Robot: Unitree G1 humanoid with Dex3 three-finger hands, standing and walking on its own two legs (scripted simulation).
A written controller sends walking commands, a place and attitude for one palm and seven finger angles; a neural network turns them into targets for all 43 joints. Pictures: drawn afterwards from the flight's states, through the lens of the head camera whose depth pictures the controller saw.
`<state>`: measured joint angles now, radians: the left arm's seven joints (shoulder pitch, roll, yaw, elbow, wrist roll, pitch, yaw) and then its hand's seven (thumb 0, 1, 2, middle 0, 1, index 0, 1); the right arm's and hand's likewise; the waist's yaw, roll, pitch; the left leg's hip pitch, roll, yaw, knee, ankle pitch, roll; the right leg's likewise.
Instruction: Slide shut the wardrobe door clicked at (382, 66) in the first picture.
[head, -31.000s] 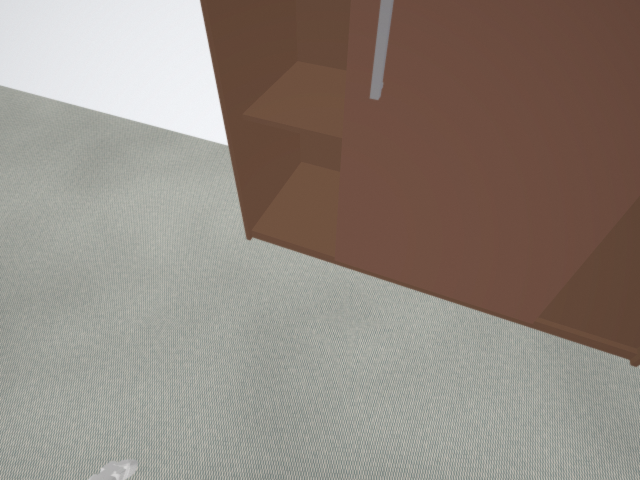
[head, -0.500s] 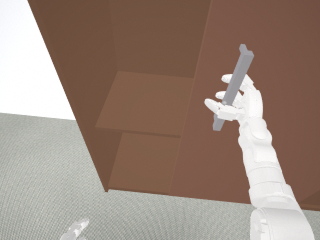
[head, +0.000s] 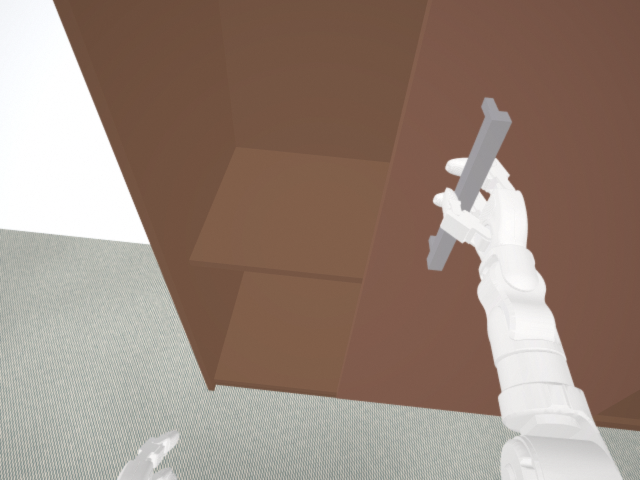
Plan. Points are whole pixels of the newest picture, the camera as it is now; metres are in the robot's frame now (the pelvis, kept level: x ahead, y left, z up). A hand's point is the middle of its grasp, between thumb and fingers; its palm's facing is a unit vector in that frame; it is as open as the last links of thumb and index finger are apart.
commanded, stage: grip the handle and tug to test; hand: right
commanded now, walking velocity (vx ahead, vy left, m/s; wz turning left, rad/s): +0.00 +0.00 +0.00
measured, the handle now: (458, 194) +0.47 -0.14 +0.14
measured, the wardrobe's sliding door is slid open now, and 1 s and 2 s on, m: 0.38 0.38 0.36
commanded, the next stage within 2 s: tug the door sideways, standing still in 0.48 s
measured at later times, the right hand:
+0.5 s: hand (449, 216) +0.41 -0.11 +0.15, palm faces +0.02 +1.00 +0.00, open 6.1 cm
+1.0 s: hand (447, 213) +0.41 -0.11 +0.15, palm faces +0.08 +1.00 -0.03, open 5.9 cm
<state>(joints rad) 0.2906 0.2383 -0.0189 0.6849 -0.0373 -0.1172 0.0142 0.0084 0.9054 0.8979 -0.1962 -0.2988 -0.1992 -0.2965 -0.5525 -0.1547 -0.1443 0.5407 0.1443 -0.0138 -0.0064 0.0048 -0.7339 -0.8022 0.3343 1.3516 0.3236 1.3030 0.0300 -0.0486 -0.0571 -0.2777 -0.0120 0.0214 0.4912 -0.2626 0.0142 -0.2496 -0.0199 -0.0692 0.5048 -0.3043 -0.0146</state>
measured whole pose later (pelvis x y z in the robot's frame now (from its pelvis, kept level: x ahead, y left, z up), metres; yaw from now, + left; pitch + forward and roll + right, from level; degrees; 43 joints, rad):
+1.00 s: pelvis +0.05 +0.00 +0.00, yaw -4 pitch +4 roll +1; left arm 0.20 0.22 -0.02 0.66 -0.02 -0.06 0.01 0.01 0.91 0.90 -0.20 -0.30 -0.20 -0.30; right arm -0.39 -0.06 0.03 0.18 0.11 0.16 -0.11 0.00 -0.73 -0.84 0.35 1.36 0.31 1.38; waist -0.03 -0.06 -0.06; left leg -0.20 0.01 0.09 0.48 -0.30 0.01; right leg -0.21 0.01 0.02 0.49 -0.33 -0.02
